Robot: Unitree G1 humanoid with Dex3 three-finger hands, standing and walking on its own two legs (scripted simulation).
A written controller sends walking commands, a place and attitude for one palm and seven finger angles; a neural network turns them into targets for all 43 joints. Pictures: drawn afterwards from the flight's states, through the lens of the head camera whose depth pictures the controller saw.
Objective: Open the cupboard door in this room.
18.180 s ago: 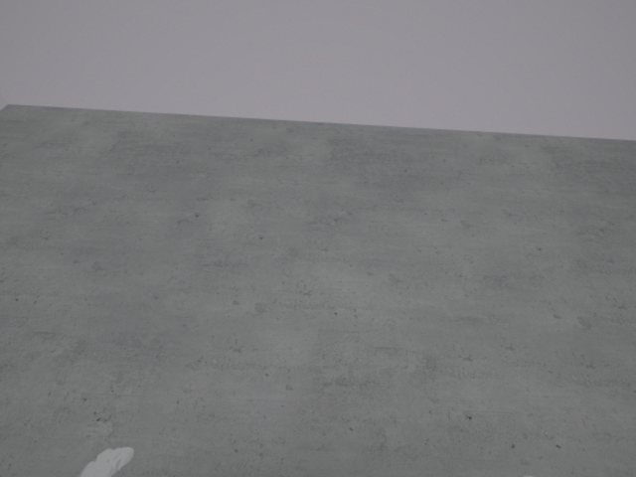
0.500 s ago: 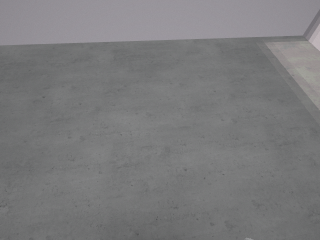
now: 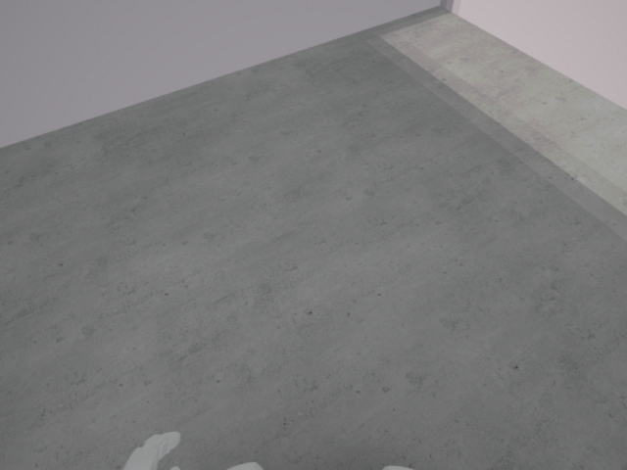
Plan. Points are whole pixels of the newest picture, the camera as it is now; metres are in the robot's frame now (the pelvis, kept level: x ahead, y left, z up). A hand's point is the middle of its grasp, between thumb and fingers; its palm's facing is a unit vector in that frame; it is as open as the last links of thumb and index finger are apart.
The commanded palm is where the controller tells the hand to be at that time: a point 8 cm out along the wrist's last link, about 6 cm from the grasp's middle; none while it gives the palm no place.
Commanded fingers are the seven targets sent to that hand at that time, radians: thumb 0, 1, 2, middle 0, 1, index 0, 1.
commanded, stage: turn or walk to find it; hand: left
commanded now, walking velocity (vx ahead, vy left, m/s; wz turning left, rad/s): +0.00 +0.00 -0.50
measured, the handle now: out of the picture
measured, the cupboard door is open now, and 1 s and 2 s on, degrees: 0 0 0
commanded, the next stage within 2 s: none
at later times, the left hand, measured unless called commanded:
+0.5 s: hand out of the picture +0.07 +0.21 -0.15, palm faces -0.14 -0.96 -0.23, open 7.4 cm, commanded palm none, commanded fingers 0.00 0.90 0.90 -0.20 -0.30 -0.20 -0.30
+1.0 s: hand (223, 446) +0.17 +0.15 -0.14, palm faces -0.50 -0.83 -0.24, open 7.4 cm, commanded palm none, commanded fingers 0.00 0.90 0.90 -0.20 -0.30 -0.20 -0.30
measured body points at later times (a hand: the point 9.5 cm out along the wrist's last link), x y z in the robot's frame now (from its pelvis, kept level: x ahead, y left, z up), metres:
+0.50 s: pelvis -0.01 +0.01 +0.02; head +0.04 +0.01 +0.46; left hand +0.08 +0.26 -0.14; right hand +0.06 -0.26 -0.12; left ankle +0.01 +0.14 -0.70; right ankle +0.01 -0.09 -0.72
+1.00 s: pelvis -0.02 +0.03 +0.01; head +0.01 +0.00 +0.46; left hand +0.19 +0.20 -0.12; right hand -0.14 -0.20 -0.14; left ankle +0.01 +0.14 -0.72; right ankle -0.10 -0.07 -0.70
